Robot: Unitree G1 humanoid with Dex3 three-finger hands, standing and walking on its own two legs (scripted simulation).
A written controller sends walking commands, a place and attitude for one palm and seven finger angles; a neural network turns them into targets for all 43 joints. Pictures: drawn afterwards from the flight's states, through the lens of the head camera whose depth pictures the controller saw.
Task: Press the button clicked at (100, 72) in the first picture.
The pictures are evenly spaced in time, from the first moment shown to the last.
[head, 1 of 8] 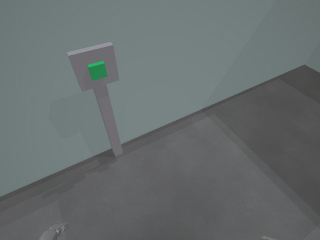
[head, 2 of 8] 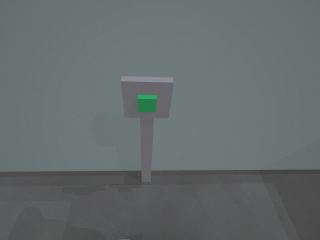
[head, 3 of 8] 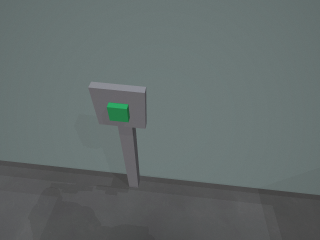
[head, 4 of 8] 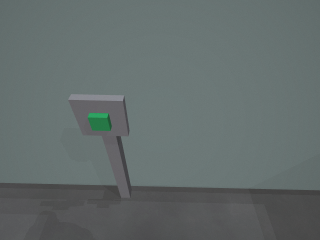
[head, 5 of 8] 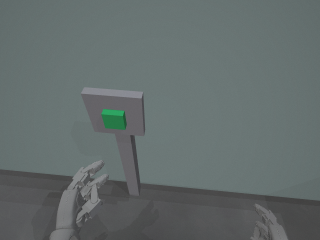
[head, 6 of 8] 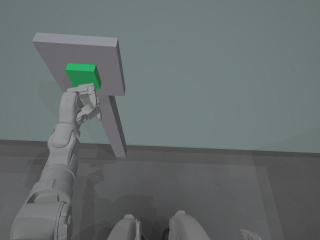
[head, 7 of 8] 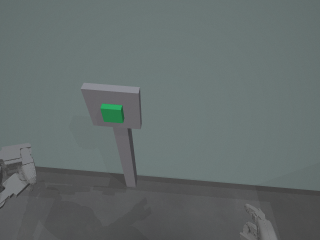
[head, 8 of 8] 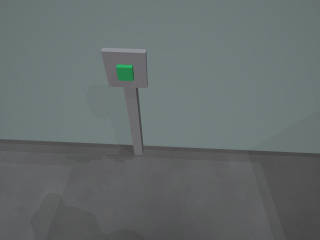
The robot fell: no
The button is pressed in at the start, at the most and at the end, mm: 0 13 0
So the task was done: yes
